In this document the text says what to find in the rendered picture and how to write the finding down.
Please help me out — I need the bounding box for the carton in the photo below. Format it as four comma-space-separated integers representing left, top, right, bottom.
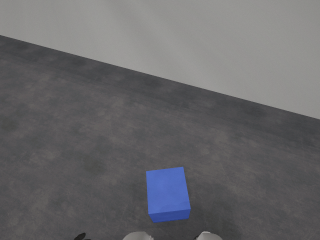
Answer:
146, 167, 191, 223

